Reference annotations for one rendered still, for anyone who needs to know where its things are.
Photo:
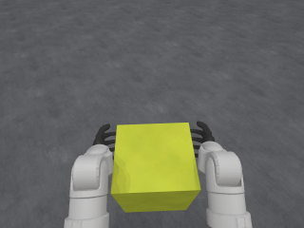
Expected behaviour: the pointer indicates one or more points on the left robot hand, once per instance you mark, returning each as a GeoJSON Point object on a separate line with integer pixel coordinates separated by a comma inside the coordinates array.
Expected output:
{"type": "Point", "coordinates": [101, 135]}

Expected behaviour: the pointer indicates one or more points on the carton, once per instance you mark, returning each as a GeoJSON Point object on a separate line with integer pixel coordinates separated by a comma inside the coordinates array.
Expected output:
{"type": "Point", "coordinates": [154, 167]}

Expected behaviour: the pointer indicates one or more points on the robot right forearm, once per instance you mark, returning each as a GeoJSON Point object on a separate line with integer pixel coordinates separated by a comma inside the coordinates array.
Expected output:
{"type": "Point", "coordinates": [225, 186]}

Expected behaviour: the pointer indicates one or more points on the right robot hand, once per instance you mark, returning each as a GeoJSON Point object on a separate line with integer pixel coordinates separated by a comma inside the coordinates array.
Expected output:
{"type": "Point", "coordinates": [206, 134]}

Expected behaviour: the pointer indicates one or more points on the robot left forearm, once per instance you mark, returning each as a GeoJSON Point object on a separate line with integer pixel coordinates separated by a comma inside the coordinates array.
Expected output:
{"type": "Point", "coordinates": [89, 188]}

